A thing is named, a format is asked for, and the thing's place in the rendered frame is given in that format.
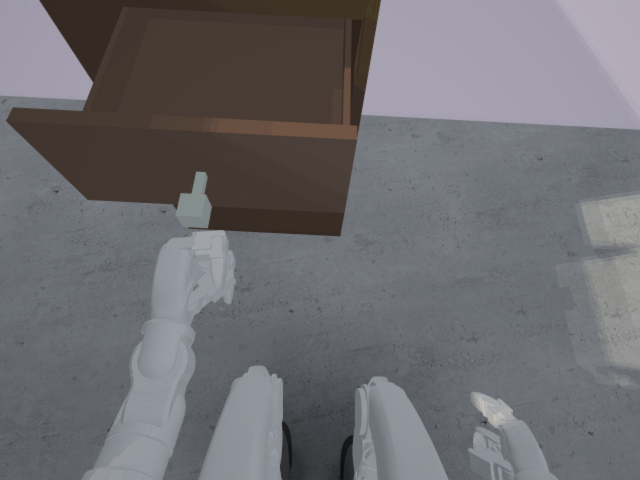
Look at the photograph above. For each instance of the cabinet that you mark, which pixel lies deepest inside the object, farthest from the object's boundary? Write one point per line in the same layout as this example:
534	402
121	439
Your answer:
87	27

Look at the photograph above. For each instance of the right robot hand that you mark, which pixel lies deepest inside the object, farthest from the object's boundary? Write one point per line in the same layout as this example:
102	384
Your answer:
501	458

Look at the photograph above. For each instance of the robot left shin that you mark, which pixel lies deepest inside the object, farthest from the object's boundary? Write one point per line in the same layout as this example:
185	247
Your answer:
274	441

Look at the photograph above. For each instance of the drawer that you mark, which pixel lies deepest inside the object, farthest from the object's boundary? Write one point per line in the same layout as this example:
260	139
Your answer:
261	103

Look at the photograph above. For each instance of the handle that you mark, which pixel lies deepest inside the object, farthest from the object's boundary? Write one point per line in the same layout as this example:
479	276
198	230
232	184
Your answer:
194	209

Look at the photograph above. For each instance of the robot shin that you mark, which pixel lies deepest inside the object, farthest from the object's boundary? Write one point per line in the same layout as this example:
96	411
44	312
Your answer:
364	459
274	441

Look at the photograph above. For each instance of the left robot forearm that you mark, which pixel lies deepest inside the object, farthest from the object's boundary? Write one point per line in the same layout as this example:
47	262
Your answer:
145	430

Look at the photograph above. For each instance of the left robot hand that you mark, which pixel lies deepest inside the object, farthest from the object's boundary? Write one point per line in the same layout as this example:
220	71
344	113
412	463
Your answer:
177	272

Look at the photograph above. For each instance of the robot right shin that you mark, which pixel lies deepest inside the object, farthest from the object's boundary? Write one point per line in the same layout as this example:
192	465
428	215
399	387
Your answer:
364	459

